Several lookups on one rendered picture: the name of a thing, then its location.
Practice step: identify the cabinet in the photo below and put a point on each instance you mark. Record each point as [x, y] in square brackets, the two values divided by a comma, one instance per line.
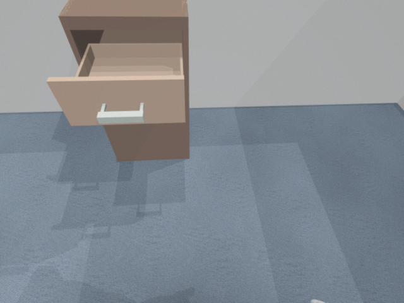
[135, 22]

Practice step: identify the drawer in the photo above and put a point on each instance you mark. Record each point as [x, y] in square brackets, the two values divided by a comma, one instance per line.
[122, 76]

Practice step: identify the handle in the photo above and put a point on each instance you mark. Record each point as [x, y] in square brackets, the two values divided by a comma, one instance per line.
[104, 117]

